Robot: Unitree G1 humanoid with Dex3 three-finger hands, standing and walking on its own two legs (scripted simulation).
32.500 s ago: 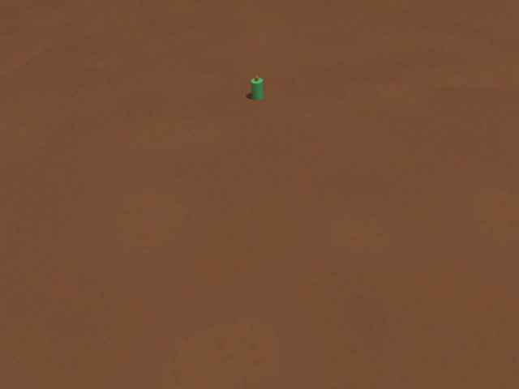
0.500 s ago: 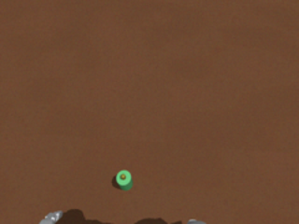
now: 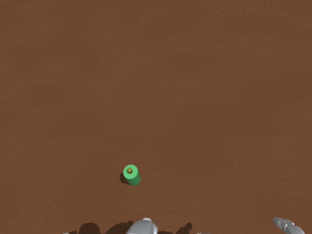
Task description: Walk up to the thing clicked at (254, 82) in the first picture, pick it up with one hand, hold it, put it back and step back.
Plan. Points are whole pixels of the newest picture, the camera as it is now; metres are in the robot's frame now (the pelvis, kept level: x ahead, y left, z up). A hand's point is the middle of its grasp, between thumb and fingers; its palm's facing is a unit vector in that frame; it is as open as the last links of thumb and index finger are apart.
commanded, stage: step back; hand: left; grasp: from the side
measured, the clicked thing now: (131, 174) +0.50 +0.22 -0.67
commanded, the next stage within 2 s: none
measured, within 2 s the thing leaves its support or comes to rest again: neither
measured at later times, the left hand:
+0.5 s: hand out of the picture -0.03 +0.29 -0.15, palm faces +0.02 -0.93 -0.37, open 7.4 cm
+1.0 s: hand out of the picture -0.17 +0.26 -0.14, palm faces +0.06 -0.91 -0.41, open 7.4 cm
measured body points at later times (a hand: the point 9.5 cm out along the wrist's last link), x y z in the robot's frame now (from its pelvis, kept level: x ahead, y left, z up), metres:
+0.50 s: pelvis -0.13 +0.01 +0.01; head -0.07 +0.04 +0.45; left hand -0.03 +0.33 -0.12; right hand -0.01 -0.29 -0.09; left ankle -0.08 +0.12 -0.72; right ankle -0.17 -0.15 -0.64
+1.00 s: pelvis -0.30 -0.02 -0.01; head -0.23 -0.01 +0.44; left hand -0.17 +0.30 -0.11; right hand -0.21 -0.33 -0.13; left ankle -0.30 +0.09 -0.73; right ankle -0.22 -0.15 -0.72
